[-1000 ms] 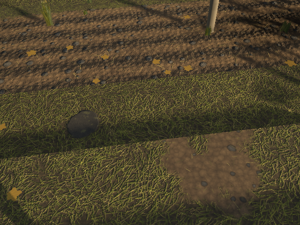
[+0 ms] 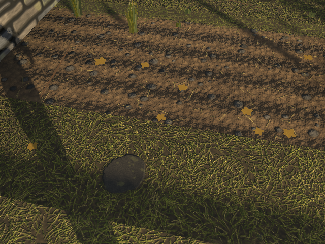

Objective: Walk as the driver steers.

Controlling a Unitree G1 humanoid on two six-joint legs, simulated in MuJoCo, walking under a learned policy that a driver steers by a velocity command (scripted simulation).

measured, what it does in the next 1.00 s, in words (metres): walks ahead: left foot, then right foot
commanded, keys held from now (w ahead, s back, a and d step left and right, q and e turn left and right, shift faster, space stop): w+q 0.10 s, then w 0.14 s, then w+e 0.10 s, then e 0.66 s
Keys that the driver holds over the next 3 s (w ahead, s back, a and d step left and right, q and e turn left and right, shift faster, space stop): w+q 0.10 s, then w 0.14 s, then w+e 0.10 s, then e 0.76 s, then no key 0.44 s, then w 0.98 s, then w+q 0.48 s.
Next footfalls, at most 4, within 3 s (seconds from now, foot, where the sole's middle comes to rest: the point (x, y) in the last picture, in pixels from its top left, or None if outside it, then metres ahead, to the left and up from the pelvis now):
0.24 left None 0.29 0.15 -0.77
0.70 right None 0.46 -0.05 -0.77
1.22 left None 0.44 0.19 -0.77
1.52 right None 0.32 -0.04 -0.77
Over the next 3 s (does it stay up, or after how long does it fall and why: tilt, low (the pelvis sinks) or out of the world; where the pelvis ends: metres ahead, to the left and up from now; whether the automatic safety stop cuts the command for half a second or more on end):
stays up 0.89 -0.10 -0.18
